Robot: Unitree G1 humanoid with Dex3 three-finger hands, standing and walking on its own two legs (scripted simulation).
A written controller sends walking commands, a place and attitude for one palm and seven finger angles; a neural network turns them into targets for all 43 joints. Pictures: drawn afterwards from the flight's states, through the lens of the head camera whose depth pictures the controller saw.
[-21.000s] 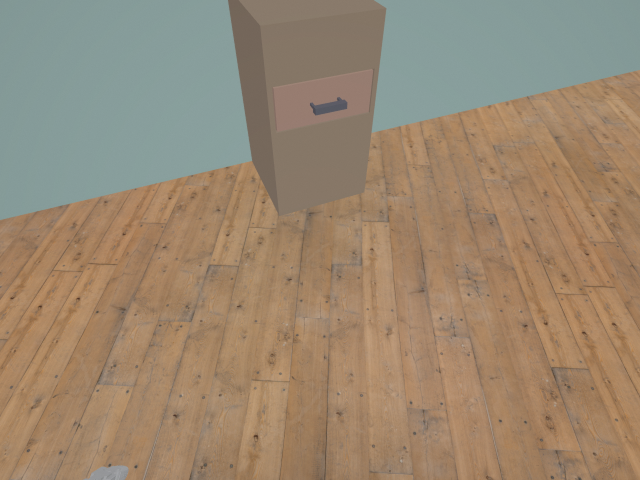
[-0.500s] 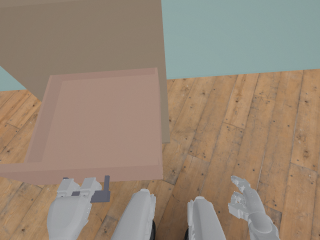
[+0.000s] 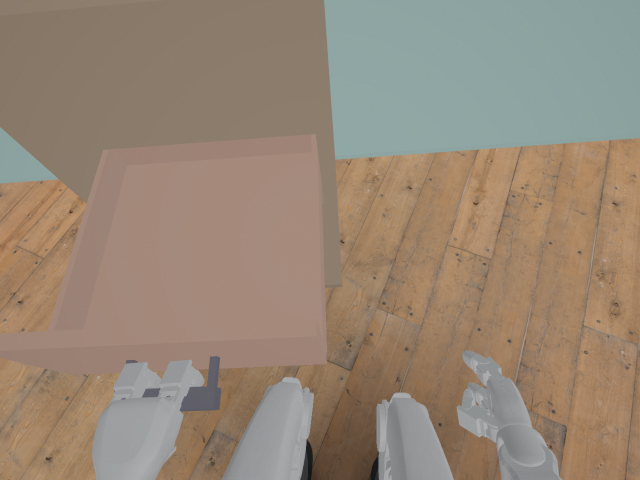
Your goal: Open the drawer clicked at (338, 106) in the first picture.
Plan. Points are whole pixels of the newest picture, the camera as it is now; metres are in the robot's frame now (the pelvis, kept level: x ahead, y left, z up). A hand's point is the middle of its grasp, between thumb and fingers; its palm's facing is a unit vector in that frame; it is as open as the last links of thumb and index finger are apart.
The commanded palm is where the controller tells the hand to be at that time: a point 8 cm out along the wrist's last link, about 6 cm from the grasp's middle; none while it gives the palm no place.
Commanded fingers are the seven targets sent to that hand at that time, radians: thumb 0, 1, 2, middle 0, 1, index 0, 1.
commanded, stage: open the thumb to release the handle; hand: left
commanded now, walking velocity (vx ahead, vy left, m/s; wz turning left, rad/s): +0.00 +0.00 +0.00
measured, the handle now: (169, 382) +0.23 +0.23 -0.06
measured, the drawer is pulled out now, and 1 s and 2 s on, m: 0.28 0.28 0.28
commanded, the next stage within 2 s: lift the hand off the handle in 0.52 s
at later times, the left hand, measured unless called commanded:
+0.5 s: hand (160, 434) +0.17 +0.23 -0.07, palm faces -0.13 -0.08 -0.99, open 11.8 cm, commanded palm +0.14 +0.23 -0.02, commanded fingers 0.00 -0.50 0.30 -0.30 -1.20 -0.30 -1.20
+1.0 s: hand (163, 425) +0.18 +0.23 -0.08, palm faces -0.10 -0.08 -0.99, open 13.8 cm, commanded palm +0.16 +0.23 -0.02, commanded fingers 0.00 -0.50 0.30 -0.30 -1.20 -0.30 -1.20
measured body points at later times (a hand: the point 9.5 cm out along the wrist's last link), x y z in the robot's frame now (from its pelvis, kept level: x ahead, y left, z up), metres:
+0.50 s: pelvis -0.01 +0.00 +0.00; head +0.11 -0.03 +0.43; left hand +0.17 +0.23 -0.02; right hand +0.21 -0.22 -0.14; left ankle +0.04 +0.12 -0.55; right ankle +0.02 -0.09 -0.55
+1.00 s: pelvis -0.02 +0.00 +0.00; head +0.11 -0.02 +0.43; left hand +0.18 +0.23 -0.02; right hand +0.20 -0.21 -0.14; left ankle +0.04 +0.12 -0.55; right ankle +0.02 -0.09 -0.55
